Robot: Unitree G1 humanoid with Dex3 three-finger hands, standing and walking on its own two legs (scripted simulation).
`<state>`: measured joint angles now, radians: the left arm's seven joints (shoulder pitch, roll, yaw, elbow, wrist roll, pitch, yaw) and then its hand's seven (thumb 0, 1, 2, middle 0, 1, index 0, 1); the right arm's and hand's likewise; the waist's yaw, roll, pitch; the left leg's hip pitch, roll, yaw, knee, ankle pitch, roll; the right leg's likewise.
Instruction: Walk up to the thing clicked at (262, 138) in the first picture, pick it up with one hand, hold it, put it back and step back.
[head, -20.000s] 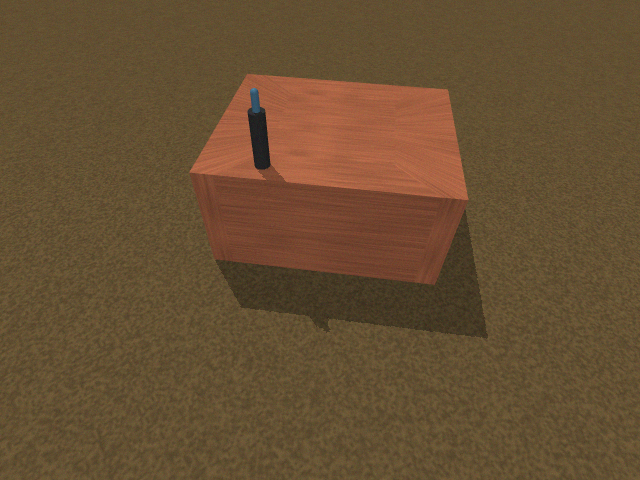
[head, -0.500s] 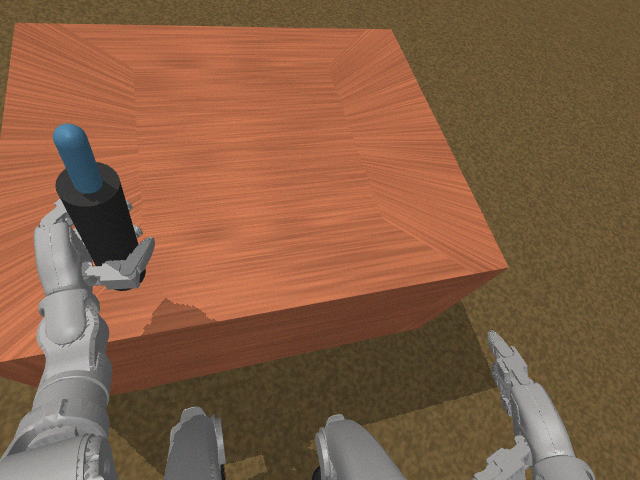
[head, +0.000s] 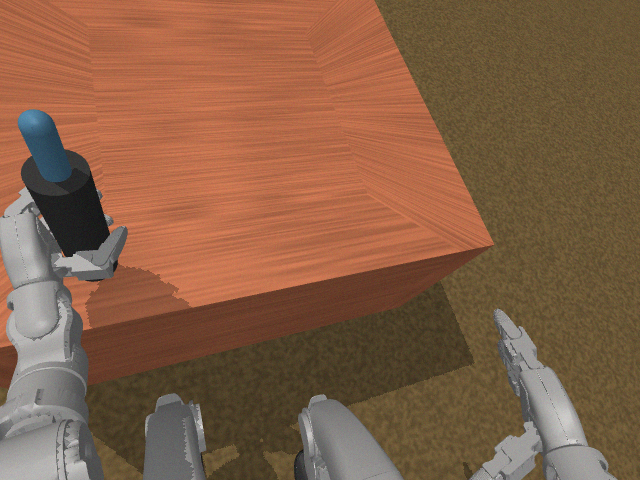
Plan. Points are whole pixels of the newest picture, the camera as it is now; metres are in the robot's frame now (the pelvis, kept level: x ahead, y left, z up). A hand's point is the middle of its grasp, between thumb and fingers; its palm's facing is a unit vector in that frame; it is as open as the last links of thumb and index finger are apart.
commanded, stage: lower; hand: left
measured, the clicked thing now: (72, 209) +0.45 +0.21 +0.01
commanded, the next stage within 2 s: loosen in 0.70 s
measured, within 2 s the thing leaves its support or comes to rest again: rests again in 0.74 s
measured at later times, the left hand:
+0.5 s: hand (95, 244) +0.45 +0.21 -0.07, palm faces +0.20 -0.98 -0.02, open 7.9 cm
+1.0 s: hand (99, 252) +0.44 +0.20 -0.09, palm faces +0.21 -0.98 -0.01, open 7.9 cm
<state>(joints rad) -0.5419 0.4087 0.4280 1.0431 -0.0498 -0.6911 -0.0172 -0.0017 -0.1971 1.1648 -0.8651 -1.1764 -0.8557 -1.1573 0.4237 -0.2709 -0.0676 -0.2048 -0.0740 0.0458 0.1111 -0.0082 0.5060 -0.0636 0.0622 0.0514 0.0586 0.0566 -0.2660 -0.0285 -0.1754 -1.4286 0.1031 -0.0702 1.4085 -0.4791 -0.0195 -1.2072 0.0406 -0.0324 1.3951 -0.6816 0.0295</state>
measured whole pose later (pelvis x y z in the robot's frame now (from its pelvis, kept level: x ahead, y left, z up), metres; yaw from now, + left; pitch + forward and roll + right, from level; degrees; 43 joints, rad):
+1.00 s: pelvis -0.01 +0.00 -0.03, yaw -1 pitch +30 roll -7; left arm -0.53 0.44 0.44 1.07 -0.01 -0.72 0.03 0.00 -0.16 0.97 -0.91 -1.05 -0.91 -1.04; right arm 0.43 -0.28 -0.09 -0.30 -0.07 0.04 0.14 -0.01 0.51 -0.05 0.07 0.05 0.06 0.06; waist -0.31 -0.02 -0.19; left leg -1.56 0.10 -0.10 1.53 -0.50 -0.02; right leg -1.32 0.04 -0.05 1.51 -0.71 0.04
